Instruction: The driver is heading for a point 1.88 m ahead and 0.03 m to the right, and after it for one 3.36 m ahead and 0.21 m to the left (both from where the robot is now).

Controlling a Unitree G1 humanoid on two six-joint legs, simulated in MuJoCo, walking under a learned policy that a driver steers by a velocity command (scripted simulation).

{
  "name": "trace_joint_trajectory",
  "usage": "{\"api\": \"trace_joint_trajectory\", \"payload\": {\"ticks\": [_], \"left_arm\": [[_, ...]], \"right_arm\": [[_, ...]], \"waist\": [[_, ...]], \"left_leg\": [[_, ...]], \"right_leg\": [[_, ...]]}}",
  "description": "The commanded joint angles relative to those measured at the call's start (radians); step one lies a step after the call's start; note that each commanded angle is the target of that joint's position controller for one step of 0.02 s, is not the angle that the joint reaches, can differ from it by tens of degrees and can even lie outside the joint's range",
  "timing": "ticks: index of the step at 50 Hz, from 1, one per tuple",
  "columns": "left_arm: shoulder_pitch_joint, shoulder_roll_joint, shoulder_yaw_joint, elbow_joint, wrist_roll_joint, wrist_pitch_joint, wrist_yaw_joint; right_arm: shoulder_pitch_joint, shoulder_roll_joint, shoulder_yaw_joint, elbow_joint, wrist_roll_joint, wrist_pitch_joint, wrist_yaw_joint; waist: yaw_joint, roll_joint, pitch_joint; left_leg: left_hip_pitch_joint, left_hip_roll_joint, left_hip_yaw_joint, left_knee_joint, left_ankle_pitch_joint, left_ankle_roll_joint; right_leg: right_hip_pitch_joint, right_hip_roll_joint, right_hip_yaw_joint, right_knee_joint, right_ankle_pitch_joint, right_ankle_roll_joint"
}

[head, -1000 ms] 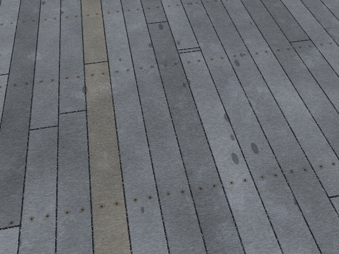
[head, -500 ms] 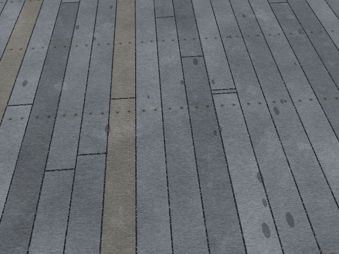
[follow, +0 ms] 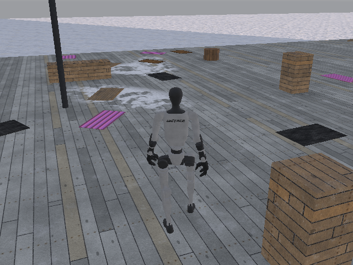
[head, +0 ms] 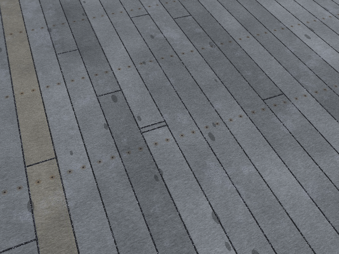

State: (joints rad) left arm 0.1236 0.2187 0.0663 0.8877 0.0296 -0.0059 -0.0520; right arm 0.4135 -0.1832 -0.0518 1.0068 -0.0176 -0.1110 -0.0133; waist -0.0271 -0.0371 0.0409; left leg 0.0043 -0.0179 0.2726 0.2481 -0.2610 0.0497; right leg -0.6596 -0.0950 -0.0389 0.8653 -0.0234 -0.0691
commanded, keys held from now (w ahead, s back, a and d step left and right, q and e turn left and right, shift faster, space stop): w+e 0.30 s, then w+q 0.70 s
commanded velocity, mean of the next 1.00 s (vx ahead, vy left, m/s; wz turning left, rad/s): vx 0.50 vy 0.00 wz -0.01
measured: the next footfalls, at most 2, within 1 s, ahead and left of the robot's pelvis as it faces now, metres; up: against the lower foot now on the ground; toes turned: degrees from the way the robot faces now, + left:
right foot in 0.18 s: +0.24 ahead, -0.10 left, +0.00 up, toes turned -12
left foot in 0.76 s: +0.57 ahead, -0.02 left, +0.00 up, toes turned -2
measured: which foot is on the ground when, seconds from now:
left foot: down 0.00-0.20, up 0.22-0.74, down 0.76-1.00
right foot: up 0.00-0.16, down 0.18-0.78, up 0.80-1.00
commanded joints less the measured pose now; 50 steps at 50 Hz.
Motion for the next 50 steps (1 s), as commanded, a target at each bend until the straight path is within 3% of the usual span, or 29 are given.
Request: {"api": "trace_joint_trajectory", "payload": {"ticks": [1, 3, 6, 8, 9, 10, 11, 12, 13, 14, 16, 17, 19, 21, 26, 31, 34, 36, 37, 38, 39, 40, 41, 42, 43, 44, 46, 48, 50], "left_arm": [[-0.113, 0.006, -0.014, -0.091, 0.003, -0.010, -0.012], [-0.145, 0.015, -0.013, -0.110, 0.007, -0.012, -0.015], [-0.094, 0.041, -0.001, -0.107, 0.010, -0.010, -0.007], [0.066, 0.076, 0.020, -0.066, 0.010, -0.017, 0.005], [0.211, 0.112, 0.040, -0.020, 0.019, -0.027, 0.017], [0.291, 0.219, 0.071, -0.011, 0.032, -0.031, 0.032], [0.250, 0.301, 0.087, -0.037, 0.005, -0.021, 0.032], [0.250, 0.276, 0.080, -0.030, -0.011, -0.009, 0.038], [0.204, 0.228, 0.066, -0.024, -0.018, -0.011, 0.044], [0.156, 0.180, 0.054, -0.029, -0.020, -0.019, 0.047], [0.104, 0.124, 0.031, -0.040, -0.028, -0.040, 0.055], [0.121, 0.113, 0.024, -0.034, -0.029, -0.055, 0.053], [0.179, 0.124, 0.022, -0.004, -0.030, -0.074, 0.049], [0.233, 0.140, 0.022, 0.014, -0.027, -0.081, 0.047], [0.297, 0.134, 0.008, 0.031, -0.016, -0.088, 0.051], [0.318, 0.114, -0.013, 0.057, -0.008, -0.094, 0.071], [0.310, 0.141, -0.017, 0.071, -0.003, -0.096, 0.087], [0.287, 0.181, -0.008, 0.069, 0.003, -0.087, 0.100], [0.265, 0.198, -0.002, 0.059, 0.007, -0.079, 0.100], [0.211, 0.209, 0.000, 0.032, -0.004, -0.078, 0.095], [0.255, 0.116, -0.019, -0.021, -0.018, -0.089, 0.076], [0.233, 0.131, -0.015, -0.049, -0.010, -0.099, 0.062], [0.168, 0.134, -0.020, -0.072, -0.003, -0.109, 0.053], [0.146, 0.144, -0.019, -0.084, -0.009, -0.118, 0.048], [0.145, 0.138, -0.018, -0.083, -0.006, -0.112, 0.048], [0.155, 0.128, -0.022, -0.090, 0.009, -0.091, 0.048], [0.169, 0.106, -0.029, -0.099, 0.023, -0.054, 0.042], [0.121, 0.103, -0.032, -0.128, 0.022, -0.040, 0.039], [0.028, 0.107, -0.032, -0.166, 0.020, -0.036, 0.037]], "right_arm": [[0.026, -0.132, -0.021, -0.040, 0.000, -0.011, -0.009], [0.052, -0.143, -0.024, -0.029, -0.001, 0.000, -0.015], [0.040, -0.178, -0.033, -0.030, -0.005, 0.018, -0.023], [0.024, -0.210, -0.043, -0.039, -0.005, 0.039, -0.020], [0.006, -0.213, -0.043, -0.054, 0.000, 0.046, -0.013], [0.013, -0.144, -0.028, -0.102, 0.012, 0.045, -0.005], [-0.029, -0.124, -0.030, -0.181, 0.013, 0.033, 0.012], [-0.156, -0.163, -0.034, -0.208, 0.004, 0.023, 0.016], [-0.168, -0.145, -0.025, -0.216, 0.014, 0.010, 0.020], [-0.140, -0.142, -0.026, -0.195, 0.010, 0.007, 0.017], [-0.079, -0.128, -0.023, -0.172, -0.025, 0.043, 0.020], [-0.062, -0.118, -0.021, -0.164, -0.030, 0.060, 0.026], [-0.077, -0.105, -0.017, -0.160, -0.027, 0.077, 0.038], [-0.156, -0.116, -0.017, -0.181, -0.016, 0.085, 0.042], [-0.295, -0.123, -0.014, -0.217, 0.003, 0.085, 0.048], [-0.392, -0.104, 0.003, -0.253, -0.005, 0.076, 0.057], [-0.365, -0.107, 0.006, -0.258, -0.007, 0.073, 0.054], [-0.211, -0.141, -0.007, -0.218, -0.009, 0.071, 0.045], [-0.073, -0.172, -0.022, -0.176, -0.013, 0.066, 0.041], [0.069, -0.212, -0.041, -0.139, -0.028, 0.060, 0.035], [0.108, -0.331, -0.075, -0.137, -0.032, 0.065, 0.024], [0.049, -0.323, -0.075, -0.142, 0.005, 0.072, 0.033], [-0.026, -0.294, -0.070, -0.152, 0.020, 0.076, 0.033], [-0.078, -0.228, -0.054, -0.163, 0.016, 0.079, 0.033], [-0.110, -0.189, -0.043, -0.165, 0.012, 0.077, 0.031], [-0.124, -0.172, -0.035, -0.165, 0.017, 0.072, 0.025], [-0.108, -0.197, -0.037, -0.163, 0.020, 0.052, 0.023], [-0.076, -0.230, -0.046, -0.160, 0.021, 0.043, 0.022], [-0.036, -0.235, -0.048, -0.159, 0.023, 0.045, 0.021]], "waist": [[-0.003, 0.107, 0.069], [-0.009, 0.108, 0.073], [0.029, 0.141, 0.024], [0.093, 0.148, -0.073], [0.163, 0.099, -0.151], [0.173, -0.045, -0.248], [0.117, -0.161, -0.290], [0.138, 0.003, -0.192], [0.101, 0.024, -0.090], [0.051, 0.077, -0.034], [-0.009, 0.061, -0.044], [-0.014, 0.050, -0.056], [-0.011, 0.029, -0.046], [0.020, 0.006, -0.014], [0.073, -0.015, 0.026], [0.089, -0.011, 0.074], [0.058, -0.036, 0.033], [-0.015, -0.075, -0.050], [-0.075, -0.076, -0.115], [-0.163, -0.035, -0.177], [-0.111, 0.193, -0.261], [-0.069, 0.185, -0.311], [-0.045, 0.086, -0.165], [-0.018, 0.022, -0.075], [0.022, -0.023, -0.010], [0.051, -0.016, 0.008], [0.066, 0.030, -0.008], [0.058, 0.054, -0.009], [0.025, 0.074, 0.004]], "left_leg": [[-0.020, 0.283, -0.065, -0.096, 0.461, 0.067], [0.050, 0.299, -0.037, -0.060, 0.547, 0.067], [0.121, 0.309, 0.010, 0.100, 0.934, 0.060], [0.114, 0.311, 0.017, 0.373, 1.028, 0.059], [-0.001, 0.292, 0.031, 0.613, 0.868, 0.031], [-0.322, 0.223, 0.024, 0.945, 0.334, -0.011], [-0.661, 0.001, -0.136, 1.226, -0.299, -0.061], [-0.767, 0.066, -0.279, 1.213, -0.202, -0.052], [-0.763, 0.105, -0.282, 1.137, -0.108, -0.044], [-0.699, 0.138, -0.287, 1.034, -0.065, -0.043], [-0.580, 0.163, -0.292, 0.934, -0.040, -0.062], [-0.552, 0.160, -0.280, 0.910, -0.034, -0.068], [-0.559, 0.161, -0.257, 0.845, 0.023, -0.072], [-0.628, 0.166, -0.248, 0.785, 0.103, -0.066], [-0.730, 0.117, -0.269, 0.635, 0.242, -0.031], [-0.718, 0.055, -0.215, 0.450, 0.270, 0.007], [-0.578, -0.015, -0.131, 0.365, 0.177, 0.058], [-0.440, -0.069, -0.112, 0.352, 0.073, 0.104], [-0.300, -0.082, -0.136, 0.307, 0.061, 0.132], [-0.082, -0.024, -0.238, 0.222, 0.092, 0.183], [0.213, 0.262, -0.658, 0.229, 0.178, 0.323], [0.300, 0.352, -1.028, 0.096, 0.209, 0.421], [0.170, 0.329, -0.883, 0.054, 0.127, 0.381], [0.030, 0.301, -0.790, 0.012, 0.136, 0.337], [-0.087, 0.252, -0.708, -0.014, 0.205, 0.293], [-0.169, 0.205, -0.641, -0.030, 0.264, 0.268], [-0.230, 0.152, -0.564, -0.043, 0.360, 0.251], [-0.244, 0.120, -0.529, -0.053, 0.417, 0.240], [-0.216, 0.100, -0.528, -0.055, 0.432, 0.214]], "right_leg": [[0.011, 0.015, -0.063, -0.135, 0.030, -0.014], [0.024, 0.032, -0.090, -0.187, -0.023, -0.037], [0.140, 0.111, -0.141, -0.225, -0.165, -0.092], [0.318, 0.180, -0.148, -0.276, -0.245, -0.137], [0.530, 0.187, -0.104, -0.374, -0.211, -0.169], [0.812, -0.057, 0.238, -0.407, -0.324, -0.251], [0.950, -0.258, 0.777, -0.567, -0.257, -0.378], [0.889, -0.236, 0.662, -0.604, -0.199, -0.346], [0.768, -0.212, 0.534, -0.613, -0.119, -0.311], [0.655, -0.155, 0.437, -0.626, 0.000, -0.261], [0.555, -0.077, 0.302, -0.643, 0.128, -0.216], [0.541, -0.066, 0.272, -0.652, 0.195, -0.210], [0.534, -0.046, 0.207, -0.679, 0.275, -0.183], [0.568, -0.040, 0.171, -0.700, 0.313, -0.136], [0.681, -0.045, 0.084, -0.730, 0.320, -0.058], [0.774, -0.078, -0.005, -0.734, 0.440, -0.041], [0.826, -0.096, -0.063, -0.607, 0.839, -0.019], [0.852, -0.118, -0.079, -0.383, 1.078, -0.010], [0.809, -0.120, -0.081, -0.198, 1.028, -0.011], [0.640, -0.087, -0.111, 0.071, 0.781, -0.009], [0.266, 0.084, -0.125, 0.472, -0.039, 0.027], [0.016, 0.192, 0.065, 0.656, -0.475, 0.027], [-0.064, 0.102, 0.133, 0.613, -0.373, 0.015], [-0.044, 0.064, 0.113, 0.534, -0.306, 0.019], [-0.001, 0.035, 0.103, 0.453, -0.288, 0.031], [0.054, 0.017, 0.100, 0.394, -0.284, 0.052], [0.104, 0.006, 0.074, 0.309, -0.274, 0.084], [0.085, 0.002, 0.049, 0.217, -0.218, 0.110], [0.035, -0.001, 0.035, 0.106, -0.136, 0.128]]}}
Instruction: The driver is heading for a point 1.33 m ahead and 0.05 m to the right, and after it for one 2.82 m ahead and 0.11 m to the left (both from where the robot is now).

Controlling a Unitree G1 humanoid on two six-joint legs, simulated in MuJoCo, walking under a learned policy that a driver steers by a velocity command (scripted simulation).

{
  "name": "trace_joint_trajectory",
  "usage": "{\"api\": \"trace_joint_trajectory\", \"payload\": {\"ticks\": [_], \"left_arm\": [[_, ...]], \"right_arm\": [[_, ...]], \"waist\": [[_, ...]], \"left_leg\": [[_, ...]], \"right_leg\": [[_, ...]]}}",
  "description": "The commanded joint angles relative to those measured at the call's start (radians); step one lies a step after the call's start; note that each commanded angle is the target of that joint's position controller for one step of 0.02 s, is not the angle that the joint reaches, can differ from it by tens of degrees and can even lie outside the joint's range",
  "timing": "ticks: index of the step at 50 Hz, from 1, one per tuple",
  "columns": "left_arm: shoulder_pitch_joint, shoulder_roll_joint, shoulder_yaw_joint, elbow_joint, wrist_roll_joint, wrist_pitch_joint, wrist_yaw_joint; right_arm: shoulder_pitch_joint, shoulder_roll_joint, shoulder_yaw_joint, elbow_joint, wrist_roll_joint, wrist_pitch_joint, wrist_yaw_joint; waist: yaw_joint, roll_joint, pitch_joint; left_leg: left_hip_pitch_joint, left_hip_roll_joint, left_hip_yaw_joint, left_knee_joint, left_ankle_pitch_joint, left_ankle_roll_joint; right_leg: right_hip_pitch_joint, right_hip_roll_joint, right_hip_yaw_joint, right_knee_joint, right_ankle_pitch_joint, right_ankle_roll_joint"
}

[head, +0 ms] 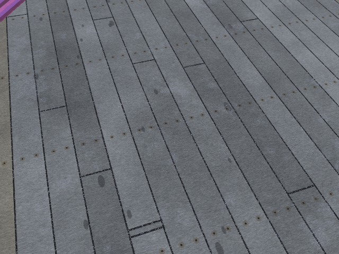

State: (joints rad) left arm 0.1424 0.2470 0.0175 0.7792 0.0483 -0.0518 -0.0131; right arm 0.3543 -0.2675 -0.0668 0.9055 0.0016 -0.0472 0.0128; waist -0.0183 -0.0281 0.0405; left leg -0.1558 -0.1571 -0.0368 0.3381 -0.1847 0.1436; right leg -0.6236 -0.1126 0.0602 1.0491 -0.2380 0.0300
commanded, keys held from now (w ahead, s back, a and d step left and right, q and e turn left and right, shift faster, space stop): w+q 0.20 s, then w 0.16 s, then w+e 0.64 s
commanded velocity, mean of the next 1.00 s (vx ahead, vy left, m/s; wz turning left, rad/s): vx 0.50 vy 0.00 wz -0.01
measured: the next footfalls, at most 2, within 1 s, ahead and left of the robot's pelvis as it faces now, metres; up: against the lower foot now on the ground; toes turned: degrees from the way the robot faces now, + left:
right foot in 0.28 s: +0.35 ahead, -0.12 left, +0.00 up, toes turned +11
left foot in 0.76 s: +0.53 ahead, +0.12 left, +0.00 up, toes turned +4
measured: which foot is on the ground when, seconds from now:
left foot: down 0.00-0.28, up 0.30-0.74, down 0.76-1.00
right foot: up 0.00-0.26, down 0.28-0.76, up 0.78-1.00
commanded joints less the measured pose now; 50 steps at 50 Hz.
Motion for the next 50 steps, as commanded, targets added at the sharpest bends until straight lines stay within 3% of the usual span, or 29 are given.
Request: {"api": "trace_joint_trajectory", "payload": {"ticks": [1, 6, 9, 11, 12, 13, 14, 15, 16, 17, 18, 20, 22, 24, 28, 32, 34, 36, 37, 38, 39, 40, 41, 42, 43, 45, 47, 50], "left_arm": [[-0.033, 0.079, 0.016, -0.073, -0.001, 0.010, -0.003], [-0.190, 0.079, 0.004, -0.135, -0.011, 0.004, -0.011], [-0.235, 0.094, 0.000, -0.166, -0.017, -0.010, -0.012], [-0.148, 0.122, 0.006, -0.149, -0.020, -0.020, -0.008], [-0.059, 0.143, 0.016, -0.120, -0.020, -0.025, -0.001], [0.070, 0.164, 0.028, -0.082, -0.017, -0.035, 0.010], [0.208, 0.211, 0.041, -0.065, 0.001, -0.046, 0.025], [0.283, 0.312, 0.068, -0.064, 0.023, -0.039, 0.032], [0.252, 0.280, 0.072, -0.048, -0.006, -0.021, 0.022], [0.167, 0.190, 0.055, -0.064, -0.017, -0.017, 0.016], [0.118, 0.130, 0.040, -0.065, -0.019, -0.019, 0.010], [0.125, 0.112, 0.032, -0.029, -0.021, -0.028, 0.010], [0.161, 0.121, 0.034, 0.000, -0.035, -0.043, 0.000], [0.190, 0.133, 0.039, 0.017, -0.045, -0.048, -0.004], [0.243, 0.148, 0.052, 0.045, -0.047, -0.034, 0.000], [0.298, 0.173, 0.065, 0.062, -0.041, -0.027, -0.005], [0.297, 0.187, 0.072, 0.060, -0.038, -0.023, -0.004], [0.268, 0.199, 0.079, 0.053, -0.041, -0.018, 0.000], [0.269, 0.176, 0.074, 0.049, -0.045, -0.021, 0.000], [0.241, 0.115, 0.058, 0.013, -0.055, -0.028, -0.003], [0.311, 0.041, 0.042, -0.024, -0.073, -0.024, 0.002], [0.321, 0.122, 0.057, -0.004, -0.041, -0.004, 0.008], [0.272, 0.131, 0.064, 0.006, -0.030, 0.006, 0.001], [0.242, 0.107, 0.061, 0.006, -0.030, 0.009, -0.009], [0.230, 0.100, 0.063, 0.007, -0.025, 0.018, -0.017], [0.217, 0.088, 0.063, 0.002, -0.014, 0.036, -0.030], [0.166, 0.078, 0.061, -0.022, -0.014, 0.045, -0.039], [0.069, 0.068, 0.056, -0.060, -0.011, 0.051, -0.053]], "right_arm": [[0.046, -0.149, -0.034, -0.058, 0.005, -0.016, -0.005], [0.130, -0.159, -0.040, -0.064, -0.004, -0.004, -0.015], [0.132, -0.175, -0.044, -0.081, -0.016, -0.002, -0.023], [0.071, -0.190, -0.047, -0.102, -0.019, -0.006, -0.029], [0.046, -0.195, -0.047, -0.109, -0.019, -0.011, -0.026], [0.036, -0.190, -0.043, -0.105, -0.013, -0.018, -0.019], [0.047, -0.144, -0.027, -0.116, -0.003, -0.026, -0.009], [0.164, -0.045, -0.006, -0.140, 0.026, -0.029, -0.008], [0.194, -0.107, -0.008, -0.123, -0.006, -0.022, -0.012], [0.128, -0.126, -0.011, -0.110, -0.023, -0.012, -0.011], [0.049, -0.117, -0.005, -0.123, -0.030, -0.012, -0.002], [-0.003, -0.102, -0.001, -0.149, -0.043, -0.003, 0.014], [0.012, -0.091, 0.007, -0.145, -0.053, 0.008, 0.022], [-0.033, -0.078, 0.016, -0.162, -0.057, 0.008, 0.024], [-0.223, -0.043, 0.045, -0.227, -0.045, 0.002, 0.028], [-0.316, -0.054, 0.052, -0.256, -0.030, -0.007, 0.019], [-0.319, -0.070, 0.047, -0.267, -0.026, -0.015, 0.009], [-0.226, -0.086, 0.038, -0.243, -0.028, -0.027, -0.002], [-0.131, -0.121, 0.024, -0.214, -0.040, -0.039, -0.014], [0.018, -0.196, 0.004, -0.206, -0.063, -0.049, -0.029], [0.054, -0.292, -0.020, -0.203, -0.066, -0.033, -0.035], [0.023, -0.231, -0.016, -0.200, -0.048, -0.019, -0.032], [-0.037, -0.140, 0.006, -0.212, -0.039, -0.020, -0.027], [-0.075, -0.100, 0.016, -0.210, -0.035, -0.026, -0.022], [-0.089, -0.079, 0.021, -0.207, -0.035, -0.032, -0.022], [-0.073, -0.075, 0.021, -0.189, -0.028, -0.047, -0.023], [-0.043, -0.086, 0.014, -0.169, -0.020, -0.060, -0.021], [-0.005, -0.092, 0.007, -0.143, -0.018, -0.060, -0.021]], "waist": [[-0.002, 0.075, 0.004], [-0.075, 0.098, -0.013], [-0.080, 0.108, -0.013], [-0.025, 0.120, -0.030], [0.011, 0.122, -0.064], [0.075, 0.083, -0.127], [0.130, 0.016, -0.240], [0.090, -0.203, -0.371], [0.059, -0.210, -0.357], [0.040, -0.061, -0.182], [0.042, 0.011, -0.095], [0.013, -0.061, -0.034], [-0.006, -0.084, -0.056], [-0.006, -0.075, -0.056], [0.033, -0.072, -0.003], [0.064, -0.064, -0.017], [0.056, -0.069, -0.025], [0.001, -0.050, -0.045], [-0.034, -0.001, -0.097], [-0.106, 0.125, -0.214], [-0.075, 0.326, -0.262], [-0.046, 0.228, -0.200], [-0.027, 0.121, -0.094], [-0.010, 0.107, -0.038], [0.004, 0.132, -0.024], [0.019, 0.152, -0.022], [0.023, 0.132, -0.029], [0.012, 0.117, -0.014]], "left_leg": [[-0.027, 0.233, -0.222, -0.137, 0.365, 0.104], [0.131, 0.238, -0.271, -0.072, 0.419, 0.076], [0.185, 0.267, -0.321, -0.017, 0.470, 0.072], [0.155, 0.278, -0.332, 0.028, 0.514, 0.036], [0.130, 0.270, -0.324, 0.096, 0.613, 0.015], [0.108, 0.226, -0.281, 0.252, 0.661, -0.008], [0.002, 0.173, -0.233, 0.479, 0.483, -0.029], [-0.285, 0.024, -0.112, 0.794, -0.110, -0.072], [-0.418, 0.036, -0.094, 0.912, -0.335, -0.066], [-0.455, 0.093, -0.105, 0.945, -0.249, -0.067], [-0.445, 0.123, -0.096, 0.895, -0.184, -0.071], [-0.406, 0.161, -0.077, 0.798, -0.161, -0.084], [-0.375, 0.174, -0.029, 0.753, -0.151, -0.101], [-0.403, 0.194, 0.006, 0.689, -0.127, -0.122], [-0.404, 0.212, 0.044, 0.444, 0.003, -0.164], [-0.310, 0.178, 0.058, 0.291, 0.067, -0.172], [-0.253, 0.167, 0.049, 0.243, 0.040, -0.162], [-0.097, 0.150, 0.049, 0.135, 0.033, -0.145], [0.062, 0.177, 0.016, 0.093, 0.019, -0.122], [0.249, 0.391, -0.196, 0.033, -0.153, -0.072], [0.391, 0.605, -0.546, -0.086, -0.312, 0.010], [0.298, 0.610, -0.628, -0.103, -0.425, 0.050], [0.203, 0.551, -0.500, -0.114, -0.398, 0.036], [0.127, 0.498, -0.362, -0.138, -0.248, 0.019], [0.091, 0.459, -0.260, -0.154, -0.132, -0.003], [0.067, 0.421, -0.137, -0.163, 0.065, -0.012], [0.089, 0.424, -0.066, -0.165, 0.211, -0.002], [0.119, 0.427, 0.022, -0.175, 0.292, 0.010]], "right_leg": [[-0.023, 0.021, -0.066, -0.131, 0.118, 0.034], [-0.070, 0.062, -0.059, -0.329, 0.208, 0.030], [-0.030, 0.090, -0.046, -0.431, 0.185, 0.006], [0.124, 0.109, -0.037, -0.516, 0.142, -0.025], [0.257, 0.134, -0.051, -0.535, 0.108, -0.046], [0.423, 0.139, -0.062, -0.598, 0.135, -0.072], [0.641, -0.003, 0.075, -0.618, 0.032, -0.118], [0.911, -0.281, 0.515, -0.663, -0.044, -0.239], [0.864, -0.320, 0.758, -0.759, -0.147, -0.290], [0.713, -0.277, 0.617, -0.778, -0.218, -0.276], [0.599, -0.217, 0.470, -0.797, -0.152, -0.252], [0.490, -0.119, 0.297, -0.830, 0.057, -0.218], [0.482, -0.088, 0.239, -0.833, 0.241, -0.233], [0.486, -0.075, 0.209, -0.850, 0.301, -0.257], [0.437, -0.036, 0.166, -0.893, 0.234, -0.257], [0.450, -0.040, 0.179, -0.839, 0.292, -0.235], [0.460, -0.055, 0.214, -0.790, 0.303, -0.219], [0.429, -0.038, 0.231, -0.696, 0.279, -0.188], [0.378, 0.017, 0.203, -0.565, 0.277, -0.164], [0.274, 0.093, 0.124, -0.298, 0.126, -0.133], [0.010, 0.220, -0.008, -0.059, -0.296, -0.107], [-0.066, 0.151, 0.004, 0.074, -0.298, -0.118], [-0.072, 0.109, 0.024, 0.099, -0.210, -0.121], [-0.052, 0.082, 0.018, 0.079, -0.146, -0.109], [-0.028, 0.064, 0.007, 0.061, -0.114, -0.098], [-0.011, 0.056, -0.009, 0.070, -0.059, -0.078], [-0.049, 0.051, -0.014, 0.073, -0.009, -0.067], [-0.123, 0.040, -0.025, 0.023, 0.068, -0.051]]}}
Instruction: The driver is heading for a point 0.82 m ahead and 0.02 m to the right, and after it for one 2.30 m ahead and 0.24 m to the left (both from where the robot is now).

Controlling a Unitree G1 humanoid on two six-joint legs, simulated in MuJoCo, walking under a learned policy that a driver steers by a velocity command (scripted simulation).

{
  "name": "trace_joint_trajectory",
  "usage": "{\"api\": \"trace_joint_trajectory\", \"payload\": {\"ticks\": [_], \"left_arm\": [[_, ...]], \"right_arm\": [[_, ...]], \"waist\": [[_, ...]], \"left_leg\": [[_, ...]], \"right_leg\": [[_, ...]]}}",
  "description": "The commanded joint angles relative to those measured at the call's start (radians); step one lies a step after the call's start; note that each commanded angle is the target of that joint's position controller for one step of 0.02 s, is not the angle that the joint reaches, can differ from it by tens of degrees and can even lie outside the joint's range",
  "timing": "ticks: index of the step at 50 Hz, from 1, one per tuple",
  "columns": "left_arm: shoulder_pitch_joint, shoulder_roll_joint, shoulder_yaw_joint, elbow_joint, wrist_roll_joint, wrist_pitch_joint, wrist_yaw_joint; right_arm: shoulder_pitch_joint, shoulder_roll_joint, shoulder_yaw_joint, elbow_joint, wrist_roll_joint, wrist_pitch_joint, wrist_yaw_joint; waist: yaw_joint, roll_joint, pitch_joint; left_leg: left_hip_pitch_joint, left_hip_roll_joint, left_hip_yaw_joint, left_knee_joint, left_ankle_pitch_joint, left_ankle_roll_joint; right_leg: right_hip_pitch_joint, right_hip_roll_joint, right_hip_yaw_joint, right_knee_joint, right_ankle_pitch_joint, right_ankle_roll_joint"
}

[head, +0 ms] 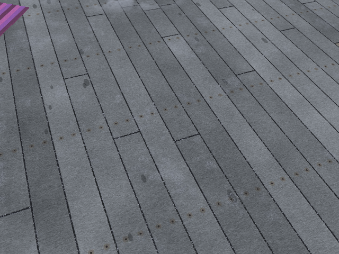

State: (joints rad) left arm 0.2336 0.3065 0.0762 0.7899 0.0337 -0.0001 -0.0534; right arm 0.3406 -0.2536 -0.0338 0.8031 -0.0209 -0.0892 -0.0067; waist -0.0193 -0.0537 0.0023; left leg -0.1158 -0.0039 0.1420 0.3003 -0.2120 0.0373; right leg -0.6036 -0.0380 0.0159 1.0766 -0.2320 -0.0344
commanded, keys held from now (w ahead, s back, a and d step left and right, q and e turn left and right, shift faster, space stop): w+e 0.26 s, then w+q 0.64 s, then q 0.10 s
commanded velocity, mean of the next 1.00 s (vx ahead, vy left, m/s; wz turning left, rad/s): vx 0.49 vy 0.00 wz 0.03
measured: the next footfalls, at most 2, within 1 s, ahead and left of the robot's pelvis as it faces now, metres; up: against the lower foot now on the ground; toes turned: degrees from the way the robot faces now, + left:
right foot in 0.26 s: +0.28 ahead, -0.13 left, +0.00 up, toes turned -14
left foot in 0.84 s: +0.59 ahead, -0.02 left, +0.00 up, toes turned +4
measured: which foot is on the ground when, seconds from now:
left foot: down 0.00-0.28, up 0.30-0.82, down 0.84-1.00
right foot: up 0.00-0.24, down 0.26-0.86, up 0.88-1.00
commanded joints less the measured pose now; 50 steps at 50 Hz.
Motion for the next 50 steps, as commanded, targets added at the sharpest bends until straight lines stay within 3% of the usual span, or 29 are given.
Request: {"api": "trace_joint_trajectory", "payload": {"ticks": [1, 5, 9, 11, 12, 13, 14, 15, 16, 17, 18, 20, 21, 24, 28, 33, 35, 37, 40, 41, 42, 43, 44, 45, 46, 47, 49, 50], "left_arm": [[-0.059, 0.004, -0.006, -0.085, 0.003, -0.001, -0.016], [-0.195, -0.016, -0.026, -0.135, 0.001, -0.007, -0.035], [-0.255, 0.002, -0.026, -0.169, 0.009, -0.006, -0.035], [-0.198, 0.021, -0.016, -0.161, 0.015, -0.007, -0.022], [-0.102, 0.039, -0.005, -0.136, 0.017, -0.013, -0.013], [0.066, 0.067, 0.014, -0.082, 0.024, -0.022, 0.001], [0.176, 0.160, 0.041, -0.059, 0.036, -0.024, 0.019], [0.144, 0.236, 0.055, -0.080, -0.001, -0.018, 0.027], [0.157, 0.200, 0.049, -0.073, -0.017, -0.010, 0.038], [0.111, 0.153, 0.034, -0.054, -0.016, -0.017, 0.047], [0.080, 0.098, 0.017, -0.040, -0.014, -0.028, 0.049], [0.024, 0.047, -0.004, -0.029, -0.014, -0.053, 0.048], [0.034, 0.041, -0.007, -0.020, -0.014, -0.066, 0.046], [0.067, 0.060, -0.002, 0.011, -0.017, -0.087, 0.045], [0.113, 0.043, -0.010, 0.040, -0.018, -0.095, 0.050], [0.153, 0.035, -0.020, 0.076, -0.018, -0.101, 0.066], [0.192, 0.039, -0.022, 0.102, -0.016, -0.096, 0.075], [0.197, 0.056, -0.021, 0.116, -0.012, -0.091, 0.082], [0.166, 0.107, -0.012, 0.119, -0.005, -0.076, 0.095], [0.153, 0.121, -0.009, 0.112, -0.002, -0.068, 0.095], [0.119, 0.128, -0.008, 0.094, -0.009, -0.065, 0.091], [0.143, 0.041, -0.028, 0.045, -0.016, -0.075, 0.077], [0.120, 0.042, -0.024, -0.007, -0.020, -0.083, 0.062], [0.032, 0.060, -0.026, -0.021, -0.007, -0.094, 0.056], [0.018, 0.061, -0.029, -0.032, -0.022, -0.106, 0.054], [0.034, 0.058, -0.027, -0.019, -0.021, -0.103, 0.059], [0.082, 0.043, -0.030, -0.012, 0.006, -0.060, 0.062], [0.088, 0.034, -0.031, -0.016, 0.010, -0.042, 0.062]], "right_arm": [[0.017, -0.106, -0.027, -0.033, 0.003, -0.016, -0.001], [0.032, -0.126, -0.035, -0.010, 0.001, -0.012, -0.001], [0.077, -0.161, -0.046, 0.024, 0.001, 0.004, -0.008], [0.084, -0.194, -0.053, 0.037, 0.000, 0.018, -0.013], [0.085, -0.209, -0.055, 0.039, 0.001, 0.028, -0.015], [0.075, -0.209, -0.053, 0.031, 0.003, 0.035, -0.015], [0.114, -0.130, -0.030, -0.006, 0.012, 0.032, -0.006], [0.112, -0.081, -0.021, -0.062, 0.012, 0.027, 0.008], [0.008, -0.148, -0.035, -0.066, 0.005, 0.027, 0.007], [-0.020, -0.115, -0.024, -0.067, 0.023, 0.018, 0.009], [0.004, -0.099, -0.018, -0.042, 0.024, 0.016, 0.010], [0.076, -0.091, -0.019, 0.005, -0.002, 0.049, 0.020], [0.090, -0.090, -0.022, 0.019, -0.005, 0.063, 0.026], [0.039, -0.073, -0.029, 0.022, 0.004, 0.077, 0.041], [-0.091, -0.069, -0.033, -0.002, 0.003, 0.076, 0.043], [-0.226, -0.036, -0.014, -0.040, -0.008, 0.067, 0.057], [-0.282, -0.026, -0.006, -0.066, -0.011, 0.064, 0.064], [-0.286, -0.028, -0.004, -0.080, -0.010, 0.063, 0.066], [-0.149, -0.063, -0.021, -0.052, -0.013, 0.066, 0.054], [-0.045, -0.090, -0.035, -0.024, -0.017, 0.060, 0.048], [0.106, -0.134, -0.058, 0.018, -0.030, 0.053, 0.039], [0.165, -0.249, -0.092, 0.024, -0.030, 0.057, 0.021], [0.116, -0.291, -0.102, 0.007, 0.000, 0.063, 0.026], [0.075, -0.252, -0.097, 0.013, 0.021, 0.068, 0.022], [0.020, -0.200, -0.083, 0.007, 0.021, 0.069, 0.016], [-0.029, -0.157, -0.070, 0.002, 0.017, 0.065, 0.014], [-0.073, -0.131, -0.057, -0.009, 0.026, 0.051, 0.012], [-0.066, -0.140, -0.058, -0.007, 0.025, 0.041, 0.015]], "waist": [[0.008, 0.141, 0.035], [-0.016, 0.145, 0.073], [-0.026, 0.140, 0.084], [0.007, 0.161, 0.030], [0.050, 0.158, -0.031], [0.126, 0.115, -0.127], [0.149, -0.030, -0.247], [0.096, -0.190, -0.333], [0.139, 0.000, -0.265], [0.103, 0.017, -0.140], [0.056, 0.055, -0.064], [-0.007, 0.024, -0.029], [-0.010, 0.013, -0.030], [-0.005, -0.002, 0.015], [0.029, -0.006, 0.073], [0.059, -0.003, 0.106], [0.075, 0.001, 0.118], [0.062, -0.008, 0.103], [-0.011, -0.053, 0.003], [-0.057, -0.050, -0.059], [-0.141, 0.000, -0.134], [-0.122, 0.182, -0.222], [-0.078, 0.251, -0.280], [-0.083, 0.104, -0.153], [-0.045, 0.060, -0.038], [0.006, 0.000, 0.029], [0.057, 0.020, 0.021], [0.064, 0.035, 0.003]], "left_leg": [[0.080, 0.268, -0.127, -0.141, 0.328, 0.115], [0.059, 0.253, -0.018, -0.144, 0.331, 0.094], [0.152, 0.279, 0.048, -0.068, 0.522, 0.069], [0.198, 0.282, 0.087, 0.098, 0.846, 0.056], [0.193, 0.279, 0.099, 0.257, 0.923, 0.053], [0.095, 0.258, 0.121, 0.491, 0.813, 0.029], [-0.210, 0.209, 0.119, 0.802, 0.378, -0.004], [-0.519, 0.018, 0.010, 1.100, -0.325, -0.049], [-0.595, 0.058, -0.129, 1.124, -0.231, -0.038], [-0.592, 0.092, -0.138, 1.082, -0.159, -0.026], [-0.526, 0.124, -0.148, 0.980, -0.129, -0.017], [-0.399, 0.138, -0.168, 0.879, -0.099, -0.018], [-0.371, 0.124, -0.171, 0.869, -0.084, -0.017], [-0.451, 0.103, -0.193, 0.815, 0.009, -0.014], [-0.587, 0.085, -0.207, 0.693, 0.142, -0.017], [-0.586, 0.068, -0.113, 0.470, 0.234, -0.005], [-0.582, 0.058, -0.067, 0.393, 0.216, 0.017], [-0.524, 0.022, -0.024, 0.333, 0.155, 0.051], [-0.337, -0.071, 0.028, 0.318, -0.002, 0.123], [-0.209, -0.094, 0.011, 0.282, -0.034, 0.153], [0.018, -0.066, -0.072, 0.187, -0.018, 0.200], [0.283, 0.204, -0.449, 0.167, -0.038, 0.302], [0.426, 0.355, -0.929, 0.023, 0.049, 0.441], [0.338, 0.325, -0.774, -0.004, 0.040, 0.398], [0.184, 0.302, -0.651, -0.023, 0.192, 0.355], [0.063, 0.250, -0.544, -0.026, 0.415, 0.306], [-0.056, 0.170, -0.392, -0.015, 0.684, 0.260], [-0.071, 0.147, -0.362, -0.003, 0.789, 0.252]], "right_leg": [[-0.150, -0.035, 0.011, -0.050, 0.093, 0.016], [-0.061, -0.031, -0.053, -0.292, 0.209, -0.003], [0.016, 0.009, -0.130, -0.424, 0.104, -0.062], [0.128, 0.078, -0.170, -0.453, -0.007, -0.105], [0.239, 0.120, -0.173, -0.483, -0.038, -0.132], [0.465, 0.144, -0.147, -0.559, -0.001, -0.164], [0.780, -0.084, 0.168, -0.605, -0.163, -0.233], [0.938, -0.346, 0.701, -0.756, -0.071, -0.339], [0.885, -0.334, 0.593, -0.782, 0.100, -0.317], [0.760, -0.305, 0.425, -0.770, 0.253, -0.294], [0.627, -0.250, 0.305, -0.788, 0.370, -0.240], [0.489, -0.179, 0.161, -0.841, 0.397, -0.173], [0.464, -0.168, 0.133, -0.861, 0.414, -0.163], [0.474, -0.152, 0.054, -0.924, 0.376, -0.128], [0.541, -0.149, -0.021, -0.966, 0.353, -0.097], [0.624, -0.160, -0.120, -0.962, 0.481, -0.087], [0.686, -0.176, -0.149, -0.932, 0.576, -0.083], [0.734, -0.188, -0.182, -0.861, 0.773, -0.070], [0.769, -0.206, -0.221, -0.601, 1.170, -0.058], [0.726, -0.209, -0.223, -0.430, 1.134, -0.065], [0.578, -0.181, -0.237, -0.176, 0.917, -0.052], [0.260, -0.063, -0.244, 0.182, 0.233, -0.017], [-0.054, 0.121, -0.057, 0.418, -0.309, 0.009], [-0.149, 0.027, 0.053, 0.392, -0.202, -0.001], [-0.122, -0.007, 0.034, 0.312, -0.123, 0.005], [-0.057, -0.034, 0.025, 0.230, -0.106, 0.018], [0.065, -0.047, 0.018, 0.134, -0.111, 0.057], [0.084, -0.038, 0.005, 0.104, -0.106, 0.071]]}}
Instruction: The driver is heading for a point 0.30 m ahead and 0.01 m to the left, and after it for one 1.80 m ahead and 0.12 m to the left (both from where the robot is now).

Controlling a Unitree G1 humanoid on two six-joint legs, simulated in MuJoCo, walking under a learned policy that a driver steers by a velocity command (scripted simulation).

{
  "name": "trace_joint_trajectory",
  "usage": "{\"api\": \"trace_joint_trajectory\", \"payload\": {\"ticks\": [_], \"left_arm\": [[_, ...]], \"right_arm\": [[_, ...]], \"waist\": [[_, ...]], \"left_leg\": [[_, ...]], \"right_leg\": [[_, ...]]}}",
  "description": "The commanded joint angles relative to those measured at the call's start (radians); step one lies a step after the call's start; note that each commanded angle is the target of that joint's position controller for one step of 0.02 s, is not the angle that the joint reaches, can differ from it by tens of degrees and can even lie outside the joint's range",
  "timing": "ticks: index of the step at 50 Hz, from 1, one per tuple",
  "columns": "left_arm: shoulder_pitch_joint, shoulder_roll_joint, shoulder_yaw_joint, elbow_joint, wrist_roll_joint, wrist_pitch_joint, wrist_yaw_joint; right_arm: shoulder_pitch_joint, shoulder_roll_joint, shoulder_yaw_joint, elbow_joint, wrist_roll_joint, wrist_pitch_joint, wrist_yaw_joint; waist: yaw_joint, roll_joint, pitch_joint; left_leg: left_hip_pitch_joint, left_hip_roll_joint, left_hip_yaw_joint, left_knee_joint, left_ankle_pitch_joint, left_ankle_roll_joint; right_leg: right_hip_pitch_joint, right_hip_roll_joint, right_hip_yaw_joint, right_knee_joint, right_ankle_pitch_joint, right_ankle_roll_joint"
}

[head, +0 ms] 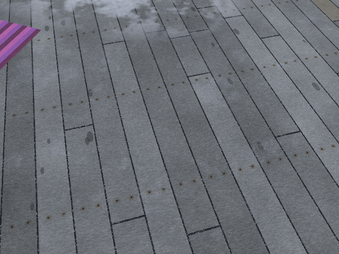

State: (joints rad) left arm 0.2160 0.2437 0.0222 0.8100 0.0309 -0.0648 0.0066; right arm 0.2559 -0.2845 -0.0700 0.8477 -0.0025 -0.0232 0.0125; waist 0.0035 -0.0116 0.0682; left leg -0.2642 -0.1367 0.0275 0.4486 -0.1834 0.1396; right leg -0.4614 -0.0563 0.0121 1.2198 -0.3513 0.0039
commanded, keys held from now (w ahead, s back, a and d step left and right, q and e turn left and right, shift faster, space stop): q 0.34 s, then no key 0.12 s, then e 0.54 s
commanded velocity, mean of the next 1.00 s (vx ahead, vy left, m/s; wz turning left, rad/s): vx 0.08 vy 0.00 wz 0.13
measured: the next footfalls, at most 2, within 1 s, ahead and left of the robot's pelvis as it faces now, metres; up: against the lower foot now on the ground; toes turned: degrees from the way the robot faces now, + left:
right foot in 0.36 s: +0.29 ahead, -0.10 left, +0.00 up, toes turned +17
left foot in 0.72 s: +0.16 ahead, +0.07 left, +0.00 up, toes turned +9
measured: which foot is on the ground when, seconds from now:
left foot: down 0.00-0.36, up 0.38-0.70, down 0.72-1.00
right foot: up 0.00-0.34, down 0.36-0.74, up 0.76-1.00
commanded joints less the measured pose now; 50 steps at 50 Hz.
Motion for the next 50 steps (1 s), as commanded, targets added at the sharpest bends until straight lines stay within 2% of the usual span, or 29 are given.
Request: {"api": "trace_joint_trajectory", "payload": {"ticks": [1, 3, 6, 8, 12, 15, 16, 17, 18, 19, 20, 21, 22, 24, 27, 29, 31, 33, 35, 36, 37, 38, 39, 40, 41, 42, 44, 47, 50], "left_arm": [[0.106, 0.089, 0.022, -0.043, 0.011, 0.034, 0.001], [0.072, 0.085, 0.020, -0.063, 0.005, 0.045, 0.000], [-0.023, 0.094, 0.019, -0.102, 0.001, 0.052, 0.002], [-0.078, 0.101, 0.016, -0.122, -0.004, 0.053, 0.003], [-0.145, 0.124, 0.012, -0.149, -0.012, 0.046, 0.010], [-0.089, 0.152, 0.015, -0.140, -0.019, 0.033, 0.018], [-0.038, 0.161, 0.018, -0.128, -0.018, 0.027, 0.022], [0.035, 0.168, 0.021, -0.113, -0.009, 0.015, 0.029], [0.122, 0.234, 0.034, -0.109, 0.001, 0.005, 0.041], [0.074, 0.297, 0.044, -0.136, -0.015, 0.025, 0.041], [0.093, 0.233, 0.039, -0.127, -0.037, 0.041, 0.032], [0.057, 0.160, 0.020, -0.137, -0.034, 0.045, 0.030], [0.007, 0.125, 0.009, -0.141, -0.028, 0.051, 0.029], [-0.033, 0.122, 0.005, -0.136, -0.011, 0.053, 0.031], [-0.042, 0.102, -0.008, -0.102, -0.006, 0.042, 0.016], [-0.017, 0.145, 0.006, -0.083, -0.007, 0.049, 0.007], [0.015, 0.195, 0.029, -0.072, -0.008, 0.067, -0.004], [0.012, 0.212, 0.044, -0.071, -0.014, 0.084, -0.012], [0.002, 0.201, 0.050, -0.072, -0.024, 0.098, -0.010], [0.002, 0.173, 0.046, -0.081, -0.031, 0.097, -0.010], [-0.026, 0.120, 0.037, -0.112, -0.044, 0.092, -0.013], [-0.050, 0.137, 0.045, -0.115, -0.034, 0.091, -0.008], [-0.019, 0.166, 0.060, -0.097, -0.015, 0.096, -0.005], [0.042, 0.161, 0.068, -0.066, -0.016, 0.104, -0.006], [0.080, 0.155, 0.071, -0.050, -0.013, 0.111, -0.007], [0.091, 0.148, 0.071, -0.047, -0.008, 0.117, -0.010], [0.059, 0.128, 0.064, -0.056, -0.011, 0.122, -0.023], [-0.015, 0.102, 0.051, -0.096, -0.021, 0.130, -0.041], [-0.024, 0.115, 0.052, -0.119, -0.032, 0.131, -0.043]], "right_arm": [[0.028, -0.129, -0.026, -0.049, 0.005, -0.030, -0.003], [0.051, -0.149, -0.032, -0.049, 0.003, -0.025, -0.005], [0.087, -0.144, -0.030, -0.052, 0.005, -0.005, -0.015], [0.113, -0.148, -0.033, -0.054, 0.003, 0.009, -0.022], [0.138, -0.158, -0.038, -0.065, -0.010, 0.029, -0.034], [0.086, -0.172, -0.044, -0.091, -0.019, 0.036, -0.037], [0.046, -0.176, -0.045, -0.104, -0.016, 0.035, -0.035], [0.002, -0.175, -0.043, -0.117, -0.002, 0.028, -0.031], [0.012, -0.124, -0.026, -0.149, 0.015, 0.017, -0.027], [0.163, -0.072, -0.021, -0.151, 0.023, 0.024, -0.033], [0.210, -0.138, -0.029, -0.104, -0.024, 0.041, -0.041], [0.154, -0.151, -0.035, -0.088, -0.032, 0.051, -0.037], [0.106, -0.138, -0.031, -0.092, -0.028, 0.060, -0.031], [0.080, -0.105, -0.019, -0.095, -0.016, 0.079, -0.014], [0.088, -0.056, 0.011, -0.076, -0.009, 0.091, -0.010], [0.043, -0.055, 0.023, -0.072, -0.016, 0.098, -0.022], [0.011, -0.077, 0.023, -0.073, -0.010, 0.098, -0.033], [0.025, -0.078, 0.025, -0.063, -0.004, 0.085, -0.040], [0.061, -0.079, 0.027, -0.049, -0.008, 0.063, -0.048], [0.061, -0.119, 0.020, -0.055, -0.021, 0.050, -0.055], [0.044, -0.193, 0.004, -0.068, -0.031, 0.047, -0.062], [-0.013, -0.210, -0.007, -0.076, -0.031, 0.048, -0.060], [-0.061, -0.160, 0.006, -0.091, -0.036, 0.043, -0.060], [-0.109, -0.111, 0.018, -0.104, -0.028, 0.039, -0.062], [-0.135, -0.093, 0.024, -0.113, -0.024, 0.036, -0.065], [-0.133, -0.091, 0.025, -0.113, -0.021, 0.032, -0.068], [-0.089, -0.097, 0.022, -0.106, -0.020, 0.033, -0.066], [-0.031, -0.131, 0.007, -0.089, -0.021, 0.038, -0.059], [-0.025, -0.173, -0.011, -0.083, -0.024, 0.042, -0.043]], "waist": [[0.046, 0.009, -0.077], [0.034, 0.041, -0.102], [-0.007, 0.078, -0.115], [-0.036, 0.092, -0.121], [-0.069, 0.095, -0.104], [-0.037, 0.105, -0.092], [-0.004, 0.111, -0.095], [0.049, 0.094, -0.108], [0.068, -0.049, -0.213], [-0.016, -0.269, -0.303], [-0.028, -0.166, -0.313], [-0.024, -0.067, -0.224], [-0.029, -0.037, -0.163], [-0.032, -0.132, -0.122], [-0.050, -0.143, -0.142], [-0.023, -0.179, -0.124], [-0.002, -0.187, -0.107], [-0.016, -0.166, -0.099], [-0.040, -0.134, -0.093], [-0.037, -0.064, -0.096], [-0.032, 0.110, -0.081], [-0.043, 0.229, -0.023], [-0.011, 0.158, -0.002], [0.032, 0.111, -0.012], [0.053, 0.108, -0.025], [0.055, 0.129, -0.038], [0.018, 0.148, -0.053], [-0.035, 0.175, -0.072], [-0.045, 0.202, -0.086]], "left_leg": [[0.074, 0.256, -0.220, -0.141, 0.834, 0.141], [0.088, 0.224, -0.197, -0.119, 0.896, 0.112], [0.127, 0.198, -0.210, -0.086, 0.867, 0.060], [0.172, 0.204, -0.246, -0.064, 0.827, 0.039], [0.257, 0.239, -0.341, 0.001, 0.804, 0.044], [0.236, 0.236, -0.412, 0.073, 0.766, 0.023], [0.195, 0.211, -0.425, 0.110, 0.729, -0.001], [0.133, 0.162, -0.419, 0.190, 0.670, -0.038], [0.044, 0.101, -0.336, 0.400, 0.406, -0.085], [-0.144, -0.107, -0.165, 0.635, -0.482, -0.117], [-0.170, -0.032, -0.155, 0.771, -0.520, -0.118], [-0.181, -0.008, -0.169, 0.809, -0.439, -0.126], [-0.182, 0.016, -0.162, 0.780, -0.379, -0.139], [-0.139, 0.027, -0.156, 0.715, -0.301, -0.164], [-0.018, 0.036, -0.119, 0.461, -0.290, -0.171], [0.009, 0.056, -0.055, 0.306, -0.311, -0.165], [0.016, 0.050, -0.044, 0.222, -0.275, -0.151], [0.056, 0.050, -0.035, 0.115, -0.202, -0.131], [0.168, 0.061, -0.044, -0.059, -0.106, -0.094], [0.226, 0.155, -0.135, -0.119, -0.140, -0.066], [0.221, 0.319, -0.327, -0.202, -0.244, 0.006], [0.059, 0.477, -0.439, -0.276, -0.175, 0.096], [0.002, 0.489, -0.389, -0.251, 0.025, 0.126], [-0.005, 0.445, -0.303, -0.218, 0.177, 0.114], [0.024, 0.405, -0.225, -0.189, 0.285, 0.089], [0.081, 0.384, -0.176, -0.161, 0.378, 0.075], [0.185, 0.362, -0.118, -0.117, 0.468, 0.064], [0.242, 0.385, -0.096, -0.074, 0.478, 0.061], [0.226, 0.409, -0.085, -0.025, 0.505, 0.050]], "right_leg": [[-0.057, -0.010, -0.003, -0.077, 0.035, 0.043], [-0.076, 0.002, -0.020, -0.152, 0.090, 0.056], [-0.111, 0.012, -0.020, -0.266, 0.167, 0.062], [-0.130, 0.020, -0.009, -0.331, 0.209, 0.058], [-0.152, 0.046, 0.022, -0.442, 0.179, 0.038], [-0.033, 0.072, 0.049, -0.580, 0.126, 0.003], [0.067, 0.087, 0.046, -0.669, 0.138, -0.013], [0.215, 0.077, 0.053, -0.805, 0.267, -0.033], [0.424, -0.135, 0.220, -0.830, 0.564, -0.090], [0.556, -0.403, 0.532, -0.830, 1.037, -0.269], [0.491, -0.413, 0.580, -0.810, 1.020, -0.325], [0.413, -0.342, 0.455, -0.819, 0.910, -0.301], [0.342, -0.267, 0.339, -0.851, 0.766, -0.257], [0.257, -0.161, 0.218, -0.900, 0.621, -0.206], [0.214, -0.107, 0.159, -0.923, 0.513, -0.181], [0.227, -0.099, 0.211, -0.937, 0.380, -0.191], [0.227, -0.106, 0.276, -0.944, 0.265, -0.199], [0.202, -0.106, 0.322, -0.944, 0.200, -0.187], [0.116, -0.080, 0.336, -0.929, 0.122, -0.131], [0.039, -0.045, 0.312, -0.885, 0.048, -0.085], [-0.071, 0.064, 0.192, -0.754, -0.053, -0.031], [-0.053, 0.171, 0.029, -0.496, -0.132, -0.020], [-0.024, 0.130, 0.042, -0.295, -0.169, -0.021], [-0.004, 0.126, 0.046, -0.194, -0.149, -0.021], [-0.010, 0.118, 0.041, -0.133, -0.116, -0.016], [-0.038, 0.108, 0.033, -0.124, -0.099, -0.009], [-0.069, 0.094, 0.002, -0.198, -0.094, 0.016], [-0.006, 0.078, -0.030, -0.378, -0.117, 0.021], [0.095, 0.093, -0.078, -0.515, -0.124, -0.001]]}}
